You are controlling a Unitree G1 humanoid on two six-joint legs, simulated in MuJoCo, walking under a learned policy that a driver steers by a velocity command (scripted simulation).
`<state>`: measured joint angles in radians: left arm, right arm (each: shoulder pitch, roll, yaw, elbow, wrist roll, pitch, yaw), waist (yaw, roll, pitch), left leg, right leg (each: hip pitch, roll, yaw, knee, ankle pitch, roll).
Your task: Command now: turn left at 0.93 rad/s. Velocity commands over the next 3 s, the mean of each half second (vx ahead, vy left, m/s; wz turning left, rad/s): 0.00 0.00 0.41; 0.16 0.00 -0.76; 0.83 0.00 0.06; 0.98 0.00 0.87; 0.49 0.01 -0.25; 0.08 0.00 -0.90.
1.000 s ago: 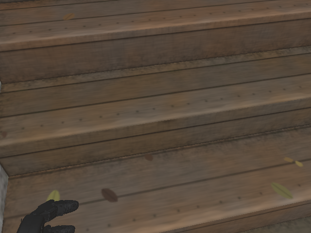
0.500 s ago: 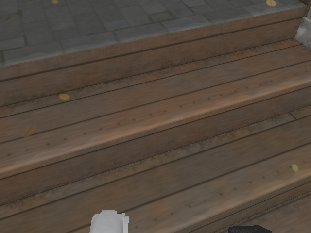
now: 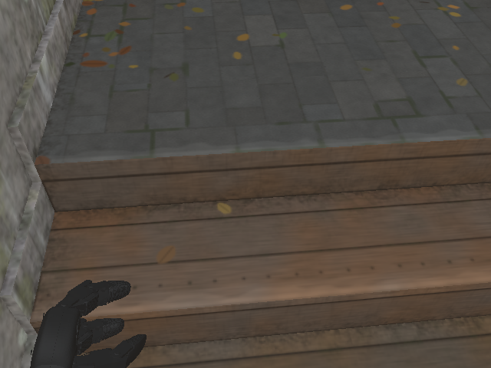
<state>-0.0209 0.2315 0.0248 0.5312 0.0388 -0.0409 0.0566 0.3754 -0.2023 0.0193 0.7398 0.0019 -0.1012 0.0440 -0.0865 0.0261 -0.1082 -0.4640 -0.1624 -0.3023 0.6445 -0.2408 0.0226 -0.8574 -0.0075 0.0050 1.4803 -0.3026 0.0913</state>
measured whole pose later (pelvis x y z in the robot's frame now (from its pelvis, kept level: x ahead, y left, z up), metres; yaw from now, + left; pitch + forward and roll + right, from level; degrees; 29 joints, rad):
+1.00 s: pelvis +0.04 -0.11 +0.00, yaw -14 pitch +4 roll +2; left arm 0.37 0.20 0.06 0.82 0.05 -0.08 -0.03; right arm 0.19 -0.20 -0.03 0.64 -0.07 -0.07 0.03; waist 0.05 0.01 -0.09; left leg -0.78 -0.05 -0.09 1.73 -0.26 0.02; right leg -0.38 0.09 0.09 0.67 -0.36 -0.11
